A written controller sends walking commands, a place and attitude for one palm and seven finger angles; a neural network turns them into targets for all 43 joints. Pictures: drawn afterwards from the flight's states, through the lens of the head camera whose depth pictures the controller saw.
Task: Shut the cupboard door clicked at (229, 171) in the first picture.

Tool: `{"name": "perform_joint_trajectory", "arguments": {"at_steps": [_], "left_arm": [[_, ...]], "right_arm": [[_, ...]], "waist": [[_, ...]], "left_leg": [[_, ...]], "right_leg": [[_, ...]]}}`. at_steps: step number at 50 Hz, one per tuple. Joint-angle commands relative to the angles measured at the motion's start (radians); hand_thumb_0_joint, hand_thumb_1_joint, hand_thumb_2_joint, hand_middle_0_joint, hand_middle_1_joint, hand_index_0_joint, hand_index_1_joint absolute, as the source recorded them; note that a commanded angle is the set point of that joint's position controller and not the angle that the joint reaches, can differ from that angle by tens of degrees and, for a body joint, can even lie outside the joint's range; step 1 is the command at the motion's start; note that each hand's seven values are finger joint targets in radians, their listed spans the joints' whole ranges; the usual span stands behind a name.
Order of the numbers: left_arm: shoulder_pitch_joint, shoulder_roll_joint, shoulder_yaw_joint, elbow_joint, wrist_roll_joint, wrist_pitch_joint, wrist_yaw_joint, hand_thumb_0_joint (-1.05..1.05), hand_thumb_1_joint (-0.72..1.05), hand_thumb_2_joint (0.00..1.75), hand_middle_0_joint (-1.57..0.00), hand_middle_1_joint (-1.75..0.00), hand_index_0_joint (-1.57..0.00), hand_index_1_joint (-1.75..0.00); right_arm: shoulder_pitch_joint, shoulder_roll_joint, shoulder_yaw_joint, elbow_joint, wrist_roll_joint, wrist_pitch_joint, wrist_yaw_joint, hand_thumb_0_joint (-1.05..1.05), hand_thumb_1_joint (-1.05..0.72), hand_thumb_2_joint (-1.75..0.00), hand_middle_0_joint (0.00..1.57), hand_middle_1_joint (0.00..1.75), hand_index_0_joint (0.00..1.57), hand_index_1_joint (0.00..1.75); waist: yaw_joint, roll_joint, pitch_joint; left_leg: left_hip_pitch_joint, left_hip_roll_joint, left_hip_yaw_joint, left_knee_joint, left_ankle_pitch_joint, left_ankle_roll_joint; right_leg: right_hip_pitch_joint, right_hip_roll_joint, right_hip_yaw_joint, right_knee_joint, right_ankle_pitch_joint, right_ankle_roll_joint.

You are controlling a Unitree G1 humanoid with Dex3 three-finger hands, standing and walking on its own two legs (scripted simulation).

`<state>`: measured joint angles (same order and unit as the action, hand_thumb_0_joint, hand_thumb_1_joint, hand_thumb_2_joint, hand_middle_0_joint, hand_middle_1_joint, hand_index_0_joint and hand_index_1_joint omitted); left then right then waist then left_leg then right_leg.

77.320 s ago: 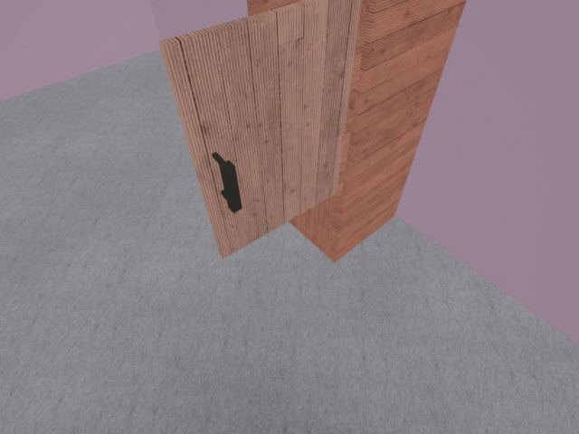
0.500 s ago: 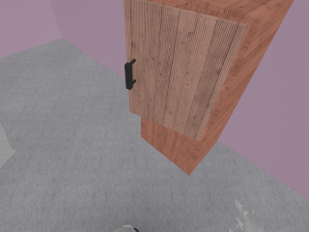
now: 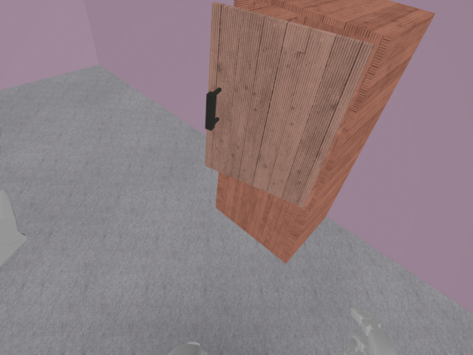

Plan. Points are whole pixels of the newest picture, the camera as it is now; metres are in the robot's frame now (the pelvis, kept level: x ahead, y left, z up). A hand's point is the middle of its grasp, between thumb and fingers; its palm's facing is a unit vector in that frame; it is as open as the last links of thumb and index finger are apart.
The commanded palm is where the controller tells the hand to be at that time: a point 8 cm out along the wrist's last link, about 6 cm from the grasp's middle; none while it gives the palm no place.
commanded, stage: stop stepping back and stand still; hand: left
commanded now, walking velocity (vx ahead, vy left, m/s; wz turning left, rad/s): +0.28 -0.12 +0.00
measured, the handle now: (214, 108) +0.84 +0.15 -0.03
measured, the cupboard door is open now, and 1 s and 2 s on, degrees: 15 15 15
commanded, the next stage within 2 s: let the arm hang, fingers relaxed in 0.72 s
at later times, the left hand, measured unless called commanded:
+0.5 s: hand out of the picture +0.12 +0.31 +0.20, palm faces +0.48 -0.80 -0.35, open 7.4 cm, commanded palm +0.05 +0.33 +0.19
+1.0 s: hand out of the picture +0.10 +0.27 -0.07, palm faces +0.08 -0.93 -0.37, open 7.4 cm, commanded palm none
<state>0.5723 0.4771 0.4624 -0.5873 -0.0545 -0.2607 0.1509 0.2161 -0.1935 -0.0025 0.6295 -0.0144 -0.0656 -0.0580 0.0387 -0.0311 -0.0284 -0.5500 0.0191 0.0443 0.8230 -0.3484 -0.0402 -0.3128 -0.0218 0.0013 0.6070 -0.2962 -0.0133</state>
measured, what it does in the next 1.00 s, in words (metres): walks backwards: left foot, then right foot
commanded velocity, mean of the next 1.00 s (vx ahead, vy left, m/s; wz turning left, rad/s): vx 0.11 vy -0.08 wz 0.00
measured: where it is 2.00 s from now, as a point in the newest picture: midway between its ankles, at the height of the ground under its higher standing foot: outside the picture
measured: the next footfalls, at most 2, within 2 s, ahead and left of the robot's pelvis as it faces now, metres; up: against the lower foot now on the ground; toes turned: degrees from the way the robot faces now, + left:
left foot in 0.04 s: +0.14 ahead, +0.08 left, +0.00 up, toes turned +0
right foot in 0.32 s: -0.09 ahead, -0.04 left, +0.00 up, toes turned -3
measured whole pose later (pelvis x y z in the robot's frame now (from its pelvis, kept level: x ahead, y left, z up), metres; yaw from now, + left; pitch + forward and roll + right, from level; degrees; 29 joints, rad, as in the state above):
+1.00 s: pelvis -0.09 +0.05 +0.00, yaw +1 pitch +1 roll +2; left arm 0.24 0.25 0.08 0.44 0.01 0.06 0.03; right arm 0.16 -0.27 0.03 0.76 -0.03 -0.01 0.00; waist -0.02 0.05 0.00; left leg -0.37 0.00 0.06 0.68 -0.33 0.00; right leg -0.28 -0.02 -0.05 0.71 -0.47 -0.03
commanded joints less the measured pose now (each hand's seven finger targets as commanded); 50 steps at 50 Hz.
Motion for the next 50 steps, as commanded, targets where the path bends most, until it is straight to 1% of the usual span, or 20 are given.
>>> {"name": "perform_joint_trajectory", "arguments": {"at_steps": [1,2,4,6,11,12,14,16,18,25,28,29,34,37,40,41,43,46,48,50], "left_arm": [[-0.369,0.080,0.017,-0.071,0.005,0.021,0.038,0.00,0.90,0.90,-0.20,-0.30,-0.20,-0.30],[-0.478,0.103,0.023,-0.098,0.011,0.016,0.043,0.00,0.90,0.90,-0.20,-0.30,-0.20,-0.30],[-0.401,0.165,0.068,-0.123,0.020,0.014,0.024,0.00,0.90,0.90,-0.20,-0.30,-0.20,-0.30],[-0.189,0.106,0.037,-0.210,0.005,0.052,0.010,0.00,0.90,0.90,-0.20,-0.30,-0.20,-0.30],[0.062,0.162,0.082,-0.347,-0.030,0.083,0.020,0.00,0.90,0.90,-0.20,-0.30,-0.20,-0.30],[0.085,0.186,0.105,-0.307,-0.030,0.093,0.020,0.00,0.90,0.90,-0.20,-0.30,-0.20,-0.30],[0.041,0.231,0.159,-0.238,-0.029,0.096,0.022,0.00,0.90,0.90,-0.20,-0.30,-0.20,-0.30],[-0.200,0.314,0.238,-0.154,-0.040,0.055,0.046,0.00,0.90,0.90,-0.20,-0.30,-0.20,-0.30],[-0.171,0.129,0.080,0.052,-0.019,0.080,0.034,0.00,0.90,0.90,-0.20,-0.30,-0.20,-0.30],[-0.201,0.132,0.014,-0.117,-0.001,0.056,0.047,0.00,0.90,0.90,-0.20,-0.30,-0.20,-0.30],[-0.174,0.176,0.093,-0.233,-0.012,0.015,0.042,0.00,0.90,0.90,-0.20,-0.30,-0.20,-0.30],[-0.199,0.221,0.131,-0.259,-0.002,0.008,0.036,0.00,0.90,0.90,-0.20,-0.30,-0.20,-0.30],[-0.016,0.168,0.156,-0.173,0.007,0.017,0.044,0.00,0.90,0.90,-0.20,-0.30,-0.20,-0.30],[-0.006,0.125,0.113,-0.095,-0.008,0.032,0.050,0.00,0.90,0.90,-0.20,-0.30,-0.20,-0.30],[-0.046,0.114,0.093,-0.038,0.001,0.020,0.058,0.00,0.90,0.90,-0.20,-0.30,-0.20,-0.30],[-0.133,-0.108,-0.321,0.649,0.121,0.181,-0.099,0.00,0.90,0.90,-0.20,-0.30,-0.20,-0.30],[-0.123,-0.179,-0.380,0.683,0.074,0.272,-0.140,0.00,0.90,0.90,-0.20,-0.30,-0.20,-0.30],[-0.237,-0.183,-0.393,0.822,0.069,0.280,-0.141,0.00,0.90,0.90,-0.20,-0.30,-0.20,-0.30],[-0.253,-0.145,-0.392,0.964,0.066,0.274,-0.138,0.00,0.90,0.90,-0.20,-0.30,-0.20,-0.30],[-0.232,-0.075,-0.393,1.109,0.069,0.264,-0.127,0.00,0.90,0.90,-0.20,-0.30,-0.20,-0.30]], "right_arm": [[-0.026,-0.182,-0.037,-0.108,0.006,-0.054,-0.042,0.00,-0.90,-0.90,0.20,0.30,0.20,0.30],[-0.026,-0.174,-0.050,-0.124,0.015,-0.086,-0.042,0.00,-0.90,-0.90,0.20,0.30,0.20,0.30],[-0.086,-0.162,-0.059,-0.132,0.027,-0.113,-0.017,0.00,-0.90,-0.90,0.20,0.30,0.20,0.30],[-0.114,-0.134,-0.059,-0.154,0.020,-0.097,0.021,0.00,-0.90,-0.90,0.20,0.30,0.20,0.30],[-0.100,-0.103,-0.041,-0.168,-0.015,-0.042,0.037,0.00,-0.90,-0.90,0.20,0.30,0.20,0.30],[-0.080,-0.098,-0.038,-0.159,-0.013,-0.032,0.033,0.00,-0.90,-0.90,0.20,0.30,0.20,0.30],[-0.013,-0.089,-0.042,-0.119,0.009,0.004,0.018,0.00,-0.90,-0.90,0.20,0.30,0.20,0.30],[-0.072,-0.119,-0.025,-0.115,-0.009,-0.003,0.002,0.00,-0.90,-0.90,0.20,0.30,0.20,0.30],[-0.060,-0.143,-0.056,-0.119,0.028,-0.016,-0.008,0.00,-0.90,-0.90,0.20,0.30,0.20,0.30],[-0.075,-0.136,-0.028,-0.134,0.015,-0.046,-0.055,0.00,-0.90,-0.90,0.20,0.30,0.20,0.30],[-0.067,-0.148,-0.032,-0.142,0.012,-0.062,-0.050,0.00,-0.90,-0.90,0.20,0.30,0.20,0.30],[-0.071,-0.144,-0.030,-0.134,0.001,-0.073,-0.051,0.00,-0.90,-0.90,0.20,0.30,0.20,0.30],[-0.048,-0.136,-0.044,-0.142,0.015,-0.080,-0.017,0.00,-0.90,-0.90,0.20,0.30,0.20,0.30],[-0.038,-0.116,-0.048,-0.134,0.022,-0.061,-0.006,0.00,-0.90,-0.90,0.20,0.30,0.20,0.30],[-0.035,-0.106,-0.026,-0.113,0.017,-0.057,-0.007,0.00,-0.90,-0.90,0.20,0.30,0.20,0.30],[-0.069,-0.192,-0.058,0.049,0.004,-0.098,0.088,0.00,-0.90,-0.90,0.20,0.30,0.20,0.30],[0.018,-0.203,-0.054,0.018,0.009,-0.023,0.062,0.00,-0.90,-0.90,0.20,0.30,0.20,0.30],[-0.038,-0.240,-0.029,0.003,-0.015,0.018,0.047,0.00,-0.90,-0.90,0.20,0.30,0.20,0.30],[-0.070,-0.237,-0.020,0.021,-0.015,0.031,0.041,0.00,-0.90,-0.90,0.20,0.30,0.20,0.30],[-0.057,-0.172,-0.017,0.040,-0.001,0.054,0.039,0.00,-0.90,-0.90,0.20,0.30,0.20,0.30]], "waist": [[-0.099,0.350,0.115],[-0.083,0.422,0.129],[-0.052,0.339,-0.020],[-0.025,0.302,-0.080],[-0.023,0.393,-0.139],[-0.025,0.302,-0.137],[-0.054,-0.084,-0.082],[-0.080,-0.107,0.029],[-0.075,-0.079,0.092],[-0.064,-0.003,0.118],[-0.070,0.321,0.031],[-0.072,0.354,0.055],[-0.049,0.201,-0.027],[-0.055,-0.123,0.028],[-0.062,-0.068,-0.004],[-0.104,-0.008,0.029],[-0.077,0.023,-0.071],[-0.039,0.019,-0.002],[-0.011,-0.039,-0.043],[-0.023,-0.113,-0.127]], "left_leg": [[0.080,0.184,-0.354,-0.601,-0.312,0.070],[-0.046,0.281,-0.540,-0.741,-0.471,0.135],[0.033,0.256,-0.501,-0.808,-0.683,0.020],[0.152,0.200,-0.355,-0.786,-0.490,-0.074],[0.100,0.107,-0.112,-0.730,-0.211,-0.096],[0.082,0.066,-0.053,-0.623,-0.149,-0.098],[0.142,-0.012,0.018,-0.025,-0.038,-0.018],[0.002,0.058,-0.103,0.304,-0.009,0.002],[-0.084,0.058,-0.071,0.233,0.031,0.018],[0.298,0.056,0.065,-0.315,-0.006,0.056],[0.386,0.303,-0.381,-0.551,-0.054,0.170],[0.296,0.327,-0.423,-0.613,-0.138,0.185],[0.090,0.129,-0.029,-0.389,-0.205,0.068],[0.016,0.025,0.000,0.013,-0.018,0.024],[0.062,0.046,-0.018,-0.137,-0.028,0.030],[0.068,0.086,-0.018,-0.114,0.221,0.038],[0.289,0.158,-0.143,-0.198,0.670,0.095],[0.215,0.275,-0.308,-0.341,0.786,0.202],[0.253,0.185,-0.227,-0.297,0.766,0.155],[0.232,0.042,-0.060,-0.200,0.481,0.059]], "right_leg": [[-0.213,0.046,-0.045,0.207,-0.305,0.028],[-0.104,0.110,-0.014,0.417,-0.224,0.044],[-0.057,0.159,-0.007,0.564,-0.222,0.043],[-0.043,0.164,-0.059,0.527,-0.184,0.023],[0.345,0.193,-0.180,-0.047,-0.275,-0.048],[0.413,0.152,-0.145,-0.208,-0.216,-0.068],[0.126,-0.200,0.159,-0.420,-0.093,-0.160],[-0.041,-0.383,0.284,-0.466,-0.215,-0.280],[0.037,-0.273,0.267,-0.403,-0.272,-0.215],[-0.055,-0.137,0.021,-0.211,-0.277,-0.119],[-0.129,0.032,-0.073,0.113,-0.204,0.001],[-0.091,0.025,-0.044,0.181,-0.220,0.003],[0.231,0.004,-0.026,-0.154,-0.100,-0.027],[0.140,-0.257,0.395,-0.351,-0.050,-0.168],[0.251,-0.233,0.195,-0.185,0.479,-0.153],[0.135,-0.249,-0.031,0.035,0.816,-0.082],[-0.023,-0.086,-0.054,0.172,0.436,0.003],[-0.017,-0.013,-0.029,0.169,-0.122,0.021],[0.118,-0.027,-0.014,-0.020,0.167,0.012],[0.262,-0.157,0.107,-0.083,0.714,-0.036]]}}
